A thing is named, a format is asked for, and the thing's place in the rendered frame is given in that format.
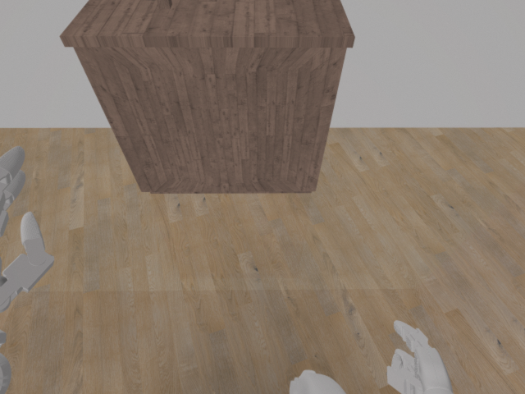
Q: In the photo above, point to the counter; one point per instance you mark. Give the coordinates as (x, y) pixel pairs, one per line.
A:
(216, 96)

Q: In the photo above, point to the left robot hand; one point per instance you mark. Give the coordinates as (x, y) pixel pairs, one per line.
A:
(26, 270)

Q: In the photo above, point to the robot right thigh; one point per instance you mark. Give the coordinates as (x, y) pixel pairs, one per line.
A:
(315, 383)

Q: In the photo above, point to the right robot hand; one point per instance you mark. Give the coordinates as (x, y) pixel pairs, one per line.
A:
(425, 371)

